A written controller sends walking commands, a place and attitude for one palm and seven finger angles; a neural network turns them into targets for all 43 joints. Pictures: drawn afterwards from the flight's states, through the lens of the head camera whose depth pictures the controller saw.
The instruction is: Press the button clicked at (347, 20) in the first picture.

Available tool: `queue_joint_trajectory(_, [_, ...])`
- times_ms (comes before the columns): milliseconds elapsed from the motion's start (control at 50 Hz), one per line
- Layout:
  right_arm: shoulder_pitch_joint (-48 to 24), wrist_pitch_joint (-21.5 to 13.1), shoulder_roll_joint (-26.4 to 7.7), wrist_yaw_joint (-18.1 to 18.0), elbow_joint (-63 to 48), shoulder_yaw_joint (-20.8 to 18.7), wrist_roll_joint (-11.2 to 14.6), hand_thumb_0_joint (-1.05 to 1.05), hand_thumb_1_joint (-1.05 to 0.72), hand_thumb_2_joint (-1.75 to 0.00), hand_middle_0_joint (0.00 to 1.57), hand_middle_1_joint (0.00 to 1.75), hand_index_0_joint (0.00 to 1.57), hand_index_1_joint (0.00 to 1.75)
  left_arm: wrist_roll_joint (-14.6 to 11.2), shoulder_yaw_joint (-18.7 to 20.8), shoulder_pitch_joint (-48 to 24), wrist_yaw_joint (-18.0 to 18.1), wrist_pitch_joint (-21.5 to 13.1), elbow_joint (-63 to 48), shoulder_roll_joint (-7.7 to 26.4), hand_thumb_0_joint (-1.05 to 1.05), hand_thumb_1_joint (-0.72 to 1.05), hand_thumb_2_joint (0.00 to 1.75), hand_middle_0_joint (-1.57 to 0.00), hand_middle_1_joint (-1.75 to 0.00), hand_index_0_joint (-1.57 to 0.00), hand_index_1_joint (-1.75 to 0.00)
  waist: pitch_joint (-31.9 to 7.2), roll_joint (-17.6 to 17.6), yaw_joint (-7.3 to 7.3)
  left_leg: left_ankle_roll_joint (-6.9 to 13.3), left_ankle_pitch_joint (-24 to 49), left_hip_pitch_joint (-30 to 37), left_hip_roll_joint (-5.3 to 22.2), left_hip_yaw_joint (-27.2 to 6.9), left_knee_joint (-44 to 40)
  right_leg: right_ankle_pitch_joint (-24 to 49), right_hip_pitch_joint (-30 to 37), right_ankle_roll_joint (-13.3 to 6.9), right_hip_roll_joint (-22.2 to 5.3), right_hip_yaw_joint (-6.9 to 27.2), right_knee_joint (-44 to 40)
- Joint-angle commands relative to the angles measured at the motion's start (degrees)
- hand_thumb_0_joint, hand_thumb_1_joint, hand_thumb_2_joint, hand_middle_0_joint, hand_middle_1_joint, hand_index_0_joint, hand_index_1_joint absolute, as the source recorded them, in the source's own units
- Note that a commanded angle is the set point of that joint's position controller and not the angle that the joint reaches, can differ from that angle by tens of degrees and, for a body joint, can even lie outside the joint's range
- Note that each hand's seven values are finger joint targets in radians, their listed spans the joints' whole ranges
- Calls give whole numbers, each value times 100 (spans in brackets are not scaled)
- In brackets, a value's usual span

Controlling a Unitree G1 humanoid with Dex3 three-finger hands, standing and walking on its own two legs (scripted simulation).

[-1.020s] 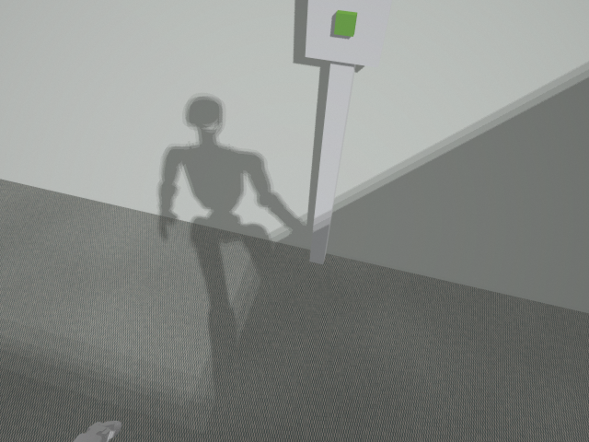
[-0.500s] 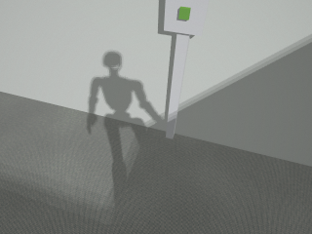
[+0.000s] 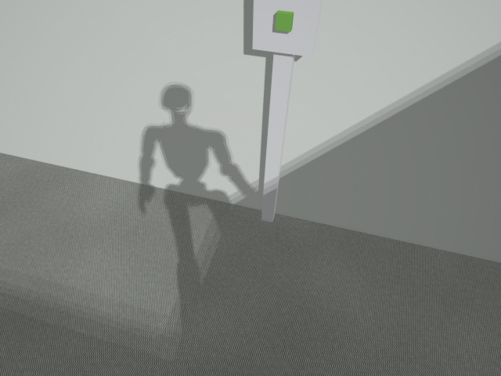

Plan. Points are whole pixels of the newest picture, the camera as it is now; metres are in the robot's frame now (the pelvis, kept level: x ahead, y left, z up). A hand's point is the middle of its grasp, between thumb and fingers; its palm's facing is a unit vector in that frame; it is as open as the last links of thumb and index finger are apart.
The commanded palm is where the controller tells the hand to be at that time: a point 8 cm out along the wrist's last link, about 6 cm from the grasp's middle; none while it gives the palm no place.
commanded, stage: look at it before walking up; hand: left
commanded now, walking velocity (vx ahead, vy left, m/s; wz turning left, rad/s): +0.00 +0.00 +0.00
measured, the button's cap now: (284, 20) +0.94 -0.04 +0.18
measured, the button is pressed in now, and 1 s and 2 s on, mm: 0 0 0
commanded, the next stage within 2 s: turn to face it in 0.42 s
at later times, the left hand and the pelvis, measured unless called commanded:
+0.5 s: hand out of the picture +0.08 +0.24 -0.16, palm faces -0.04 -0.94 -0.33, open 7.4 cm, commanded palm none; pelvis +0.00 +0.00 +0.00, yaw +0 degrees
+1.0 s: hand out of the picture +0.06 +0.19 -0.18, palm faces -0.13 -0.97 -0.22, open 7.4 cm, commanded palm none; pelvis -0.01 +0.00 -0.01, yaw -6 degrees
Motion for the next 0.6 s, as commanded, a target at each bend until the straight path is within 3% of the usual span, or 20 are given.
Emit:
queue_joint_trajectory(0, [-305,-165,-1168,-95,-370,-258,20,0,-90,-90,20,30,20,30,-28,240,-263,107,-128,-376,1206,0,90,90,-20,-30,-20,-30,-271,-25,22,160,525,-10,703,-578,-444,397,-79,-237,-605,574,-411])
queue_joint_trajectory(80, [-302,-175,-1164,-101,-373,-256,24,0,-90,-90,20,30,20,30,-31,253,-248,113,-143,-376,1208,0,90,90,-20,-30,-20,-30,-418,-56,19,156,750,85,717,-567,-401,668,31,-244,-621,571,-378])
queue_joint_trajectory(580, [-259,-149,-1142,-131,-346,-261,23,0,-90,-90,20,30,20,30,-25,269,-241,109,-106,-384,1185,0,90,90,-20,-30,-20,-30,-328,-13,2,113,827,256,787,-419,-400,980,-43,-246,-578,619,-387])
